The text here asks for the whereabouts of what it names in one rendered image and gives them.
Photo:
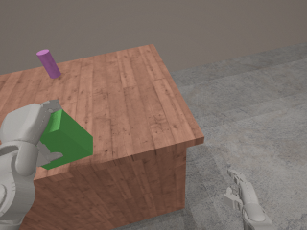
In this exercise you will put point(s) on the sponge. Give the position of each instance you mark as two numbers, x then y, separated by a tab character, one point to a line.
63	134

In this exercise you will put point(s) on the robot left hand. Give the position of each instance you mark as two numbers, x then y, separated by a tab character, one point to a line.
27	124

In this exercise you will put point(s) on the right robot forearm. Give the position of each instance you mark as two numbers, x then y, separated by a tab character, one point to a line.
255	217

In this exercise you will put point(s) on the left robot forearm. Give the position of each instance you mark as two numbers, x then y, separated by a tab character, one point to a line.
17	190

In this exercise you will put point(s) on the robot right hand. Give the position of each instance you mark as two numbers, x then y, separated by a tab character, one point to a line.
237	197

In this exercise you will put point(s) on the table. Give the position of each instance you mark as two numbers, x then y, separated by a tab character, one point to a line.
141	128

